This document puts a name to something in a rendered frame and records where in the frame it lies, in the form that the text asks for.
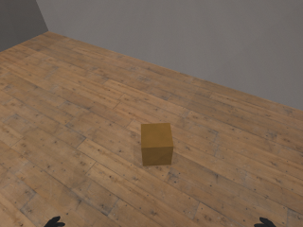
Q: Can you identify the robot left hand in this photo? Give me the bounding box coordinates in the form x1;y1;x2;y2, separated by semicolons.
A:
44;216;65;227

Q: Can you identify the carton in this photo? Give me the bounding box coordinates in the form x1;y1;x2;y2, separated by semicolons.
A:
141;123;174;166

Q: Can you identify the robot right hand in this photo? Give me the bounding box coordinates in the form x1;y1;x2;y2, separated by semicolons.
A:
254;217;276;227

